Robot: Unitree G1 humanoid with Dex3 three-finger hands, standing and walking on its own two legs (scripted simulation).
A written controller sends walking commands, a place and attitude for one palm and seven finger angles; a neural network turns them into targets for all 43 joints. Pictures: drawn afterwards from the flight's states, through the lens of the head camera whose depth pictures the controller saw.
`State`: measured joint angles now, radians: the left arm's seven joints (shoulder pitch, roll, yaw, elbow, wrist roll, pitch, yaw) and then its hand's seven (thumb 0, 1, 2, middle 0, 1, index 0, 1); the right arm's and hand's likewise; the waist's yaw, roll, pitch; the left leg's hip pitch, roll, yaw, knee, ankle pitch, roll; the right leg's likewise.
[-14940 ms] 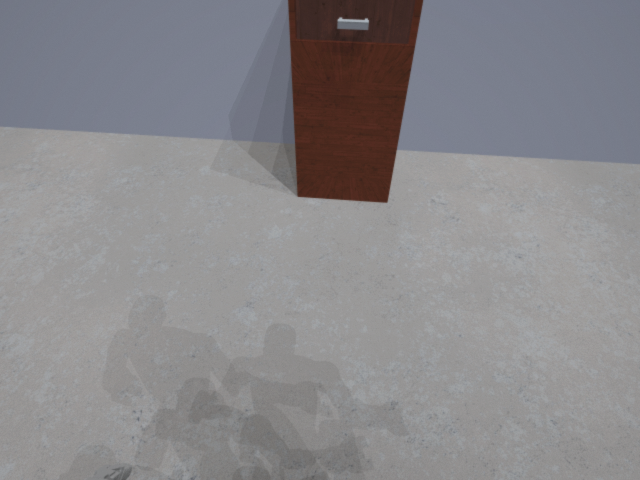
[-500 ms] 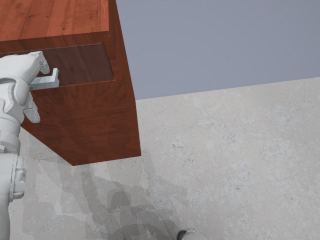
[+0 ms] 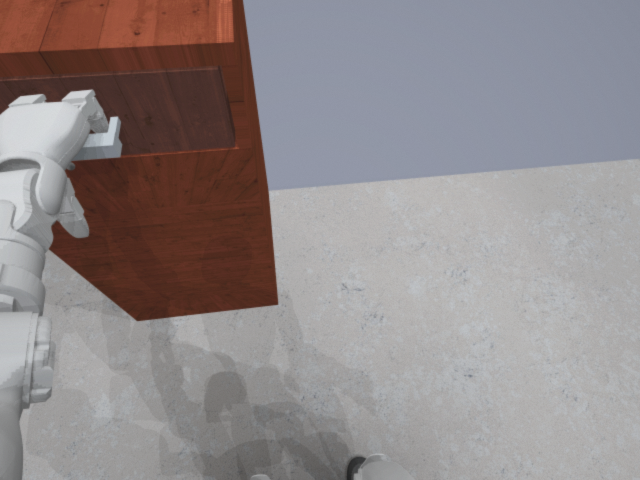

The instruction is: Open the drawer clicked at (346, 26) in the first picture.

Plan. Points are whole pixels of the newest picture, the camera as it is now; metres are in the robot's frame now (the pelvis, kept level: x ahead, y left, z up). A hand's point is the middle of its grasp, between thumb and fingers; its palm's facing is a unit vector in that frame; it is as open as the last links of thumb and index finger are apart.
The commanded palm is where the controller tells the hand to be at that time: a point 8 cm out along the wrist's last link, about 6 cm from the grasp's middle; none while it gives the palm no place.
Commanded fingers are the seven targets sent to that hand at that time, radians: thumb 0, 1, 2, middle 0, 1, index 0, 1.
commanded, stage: lower the fingers behind the handle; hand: left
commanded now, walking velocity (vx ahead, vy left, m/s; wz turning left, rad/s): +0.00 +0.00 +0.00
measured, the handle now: (79, 136) +0.55 +0.30 +0.06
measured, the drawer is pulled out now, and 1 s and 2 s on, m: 0.00 0.00 0.00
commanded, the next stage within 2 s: lift the fingers back up to retry in 0.82 s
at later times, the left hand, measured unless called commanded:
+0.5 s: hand (72, 166) +0.49 +0.29 +0.07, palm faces -0.05 +0.01 -1.00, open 13.8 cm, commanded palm +0.48 +0.28 +0.09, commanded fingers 0.00 -0.50 0.30 -0.30 -1.20 -0.30 -1.20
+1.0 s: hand (71, 166) +0.49 +0.29 +0.07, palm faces -0.08 +0.01 -1.00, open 13.9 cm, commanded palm +0.48 +0.29 +0.10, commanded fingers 0.00 -0.50 0.30 -0.30 -1.20 -0.30 -1.20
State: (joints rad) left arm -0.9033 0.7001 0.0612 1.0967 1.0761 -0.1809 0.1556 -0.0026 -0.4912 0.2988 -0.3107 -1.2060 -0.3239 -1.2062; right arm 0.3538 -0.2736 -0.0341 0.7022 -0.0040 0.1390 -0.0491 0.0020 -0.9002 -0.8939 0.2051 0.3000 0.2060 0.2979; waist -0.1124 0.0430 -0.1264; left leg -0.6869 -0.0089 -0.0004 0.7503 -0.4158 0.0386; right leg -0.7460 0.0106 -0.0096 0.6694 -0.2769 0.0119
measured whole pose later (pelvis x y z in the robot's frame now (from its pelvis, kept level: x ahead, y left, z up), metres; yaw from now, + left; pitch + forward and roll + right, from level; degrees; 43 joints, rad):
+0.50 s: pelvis -0.01 +0.00 -0.01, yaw +1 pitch +22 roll -2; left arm -0.99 0.69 0.00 1.15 1.09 -0.15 0.20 0.00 -0.49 0.30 -0.32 -1.24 -0.30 -1.29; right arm 0.37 -0.28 -0.03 0.69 0.00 0.14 -0.03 0.00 -0.90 -0.89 0.21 0.30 0.21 0.30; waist -0.11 0.04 -0.14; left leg -0.78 -0.01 -0.01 0.83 -0.44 0.04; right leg -0.83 0.01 -0.02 0.74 -0.30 0.01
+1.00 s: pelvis -0.02 +0.00 -0.02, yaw +0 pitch +23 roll -2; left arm -0.99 0.76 0.05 1.12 1.07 -0.18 0.14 0.00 -0.49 0.30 -0.29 -1.24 -0.29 -1.25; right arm 0.39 -0.28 -0.01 0.67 0.01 0.13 -0.06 0.00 -0.90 -0.89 0.21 0.30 0.21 0.30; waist -0.13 0.05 -0.12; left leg -0.83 -0.01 0.00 0.87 -0.43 0.04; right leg -0.89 0.01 -0.01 0.78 -0.29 0.01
